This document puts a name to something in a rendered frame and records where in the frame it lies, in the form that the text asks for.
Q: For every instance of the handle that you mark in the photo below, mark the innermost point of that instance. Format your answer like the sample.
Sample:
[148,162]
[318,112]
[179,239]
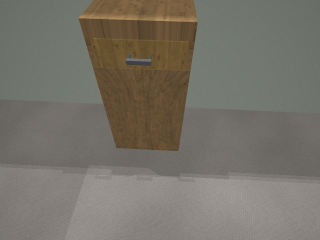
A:
[139,62]

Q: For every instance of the cabinet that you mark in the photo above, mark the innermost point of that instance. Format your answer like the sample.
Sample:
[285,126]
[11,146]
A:
[145,107]

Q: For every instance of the drawer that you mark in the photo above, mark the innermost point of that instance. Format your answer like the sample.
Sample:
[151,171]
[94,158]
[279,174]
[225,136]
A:
[165,54]

